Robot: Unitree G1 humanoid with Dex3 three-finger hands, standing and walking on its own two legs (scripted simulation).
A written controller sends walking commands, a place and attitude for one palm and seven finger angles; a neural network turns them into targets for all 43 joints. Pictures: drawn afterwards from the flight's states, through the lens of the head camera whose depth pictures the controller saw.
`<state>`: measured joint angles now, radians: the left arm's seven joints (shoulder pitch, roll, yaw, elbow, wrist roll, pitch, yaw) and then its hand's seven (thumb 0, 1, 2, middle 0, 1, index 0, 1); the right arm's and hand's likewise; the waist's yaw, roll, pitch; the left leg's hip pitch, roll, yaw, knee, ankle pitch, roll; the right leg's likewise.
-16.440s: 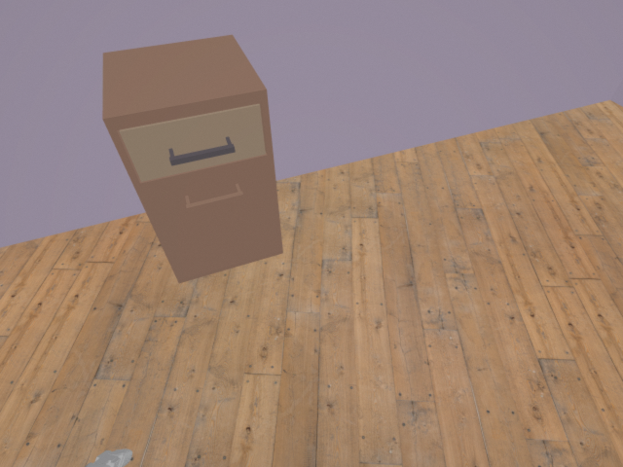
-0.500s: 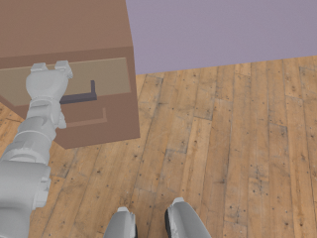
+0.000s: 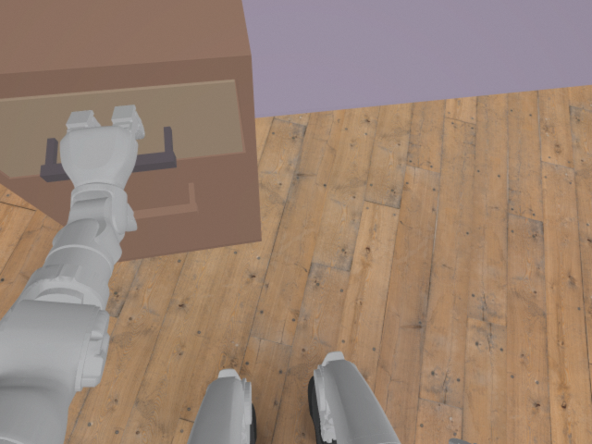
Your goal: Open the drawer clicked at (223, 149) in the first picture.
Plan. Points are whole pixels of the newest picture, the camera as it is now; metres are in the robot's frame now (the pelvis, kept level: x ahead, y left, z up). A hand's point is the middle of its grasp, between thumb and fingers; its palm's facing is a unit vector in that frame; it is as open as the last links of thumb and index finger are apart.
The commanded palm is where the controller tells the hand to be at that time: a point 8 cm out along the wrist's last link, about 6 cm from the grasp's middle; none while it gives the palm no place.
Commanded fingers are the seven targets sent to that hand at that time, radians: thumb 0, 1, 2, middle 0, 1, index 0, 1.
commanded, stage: lower the fingers behind the handle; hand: left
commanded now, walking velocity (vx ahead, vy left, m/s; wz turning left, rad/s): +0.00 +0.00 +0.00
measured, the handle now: (111, 153) +0.54 +0.24 -0.05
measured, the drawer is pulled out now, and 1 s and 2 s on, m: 0.00 0.00 0.00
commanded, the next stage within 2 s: close the thumb around the handle in 0.92 s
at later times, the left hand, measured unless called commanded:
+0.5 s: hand (115, 187) +0.49 +0.24 -0.08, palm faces -0.05 +0.01 -1.00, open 13.8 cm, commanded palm +0.49 +0.22 -0.03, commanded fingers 0.00 -0.50 0.30 -0.30 -1.20 -0.30 -1.20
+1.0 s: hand (114, 186) +0.49 +0.24 -0.08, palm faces -0.05 -0.02 -1.00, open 13.8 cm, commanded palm +0.49 +0.23 -0.03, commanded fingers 0.00 -0.50 0.30 -0.30 -1.20 -0.30 -1.20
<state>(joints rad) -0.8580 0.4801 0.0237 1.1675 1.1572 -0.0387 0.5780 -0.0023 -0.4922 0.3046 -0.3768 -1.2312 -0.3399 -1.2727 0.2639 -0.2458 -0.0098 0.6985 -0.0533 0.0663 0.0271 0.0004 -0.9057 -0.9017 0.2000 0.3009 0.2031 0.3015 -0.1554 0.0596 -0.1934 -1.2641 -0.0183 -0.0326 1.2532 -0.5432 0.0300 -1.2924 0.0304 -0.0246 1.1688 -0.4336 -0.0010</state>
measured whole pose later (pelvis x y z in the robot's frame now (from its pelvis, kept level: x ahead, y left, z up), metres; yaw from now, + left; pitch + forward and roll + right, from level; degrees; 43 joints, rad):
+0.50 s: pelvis -0.03 -0.01 -0.04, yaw +0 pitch +35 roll -3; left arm -0.90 0.60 0.05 1.14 1.15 -0.11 0.46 0.00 -0.49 0.30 -0.32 -1.21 -0.32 -1.21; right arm 0.29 -0.27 0.00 0.68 -0.05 0.02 -0.01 0.00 -0.91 -0.90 0.20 0.30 0.20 0.30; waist -0.17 0.06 -0.20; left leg -1.47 -0.01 -0.04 1.42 -0.56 0.02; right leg -1.50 0.04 -0.04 1.34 -0.45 -0.01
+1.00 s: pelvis -0.01 +0.00 -0.03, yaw -1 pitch +34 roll -4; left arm -0.86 0.57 0.04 1.12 1.14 -0.11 0.48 0.00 -0.49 0.30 -0.33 -1.23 -0.32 -1.21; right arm 0.28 -0.26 0.00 0.67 -0.05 0.04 0.01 0.00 -0.91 -0.90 0.20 0.30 0.20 0.30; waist -0.15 0.06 -0.21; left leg -1.42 -0.01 -0.04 1.41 -0.59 0.03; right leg -1.45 0.04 -0.03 1.31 -0.47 0.00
